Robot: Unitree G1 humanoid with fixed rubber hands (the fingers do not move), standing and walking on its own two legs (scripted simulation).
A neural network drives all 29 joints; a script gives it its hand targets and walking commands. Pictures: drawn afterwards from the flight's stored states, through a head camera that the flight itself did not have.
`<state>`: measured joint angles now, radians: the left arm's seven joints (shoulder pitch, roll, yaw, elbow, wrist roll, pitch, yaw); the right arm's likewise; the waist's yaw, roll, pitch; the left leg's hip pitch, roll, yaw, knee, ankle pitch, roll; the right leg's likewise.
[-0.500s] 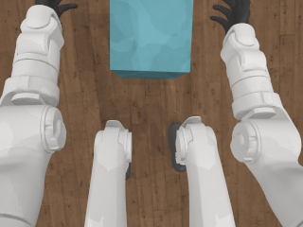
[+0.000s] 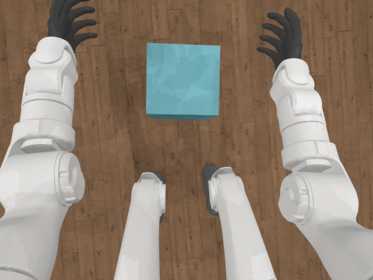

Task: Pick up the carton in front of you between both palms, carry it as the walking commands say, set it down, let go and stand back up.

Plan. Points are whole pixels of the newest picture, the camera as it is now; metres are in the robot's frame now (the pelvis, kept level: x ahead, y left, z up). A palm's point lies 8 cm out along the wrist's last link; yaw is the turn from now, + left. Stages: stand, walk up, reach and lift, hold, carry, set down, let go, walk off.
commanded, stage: set down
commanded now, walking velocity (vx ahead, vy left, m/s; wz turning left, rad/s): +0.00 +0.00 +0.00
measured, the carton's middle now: (181, 88) +0.52 +0.00 -0.47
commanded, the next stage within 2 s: let go in 0.08 s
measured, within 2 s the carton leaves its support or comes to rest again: neither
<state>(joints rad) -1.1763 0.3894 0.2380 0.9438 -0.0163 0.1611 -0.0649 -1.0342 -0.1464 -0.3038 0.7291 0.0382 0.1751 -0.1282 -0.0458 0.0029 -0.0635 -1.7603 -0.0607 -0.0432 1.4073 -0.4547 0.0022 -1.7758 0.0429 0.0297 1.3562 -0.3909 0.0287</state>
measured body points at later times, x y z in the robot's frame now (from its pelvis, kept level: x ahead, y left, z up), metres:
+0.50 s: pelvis +0.06 -0.01 +0.12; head +0.29 +0.01 +0.51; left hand +0.43 +0.22 +0.00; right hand +0.42 -0.22 +0.01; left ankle +0.07 +0.11 -0.56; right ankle +0.09 -0.12 -0.56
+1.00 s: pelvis +0.10 -0.01 +0.19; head +0.14 -0.01 +0.63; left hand +0.28 +0.23 +0.10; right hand +0.27 -0.24 +0.11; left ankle +0.07 +0.11 -0.56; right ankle +0.09 -0.12 -0.56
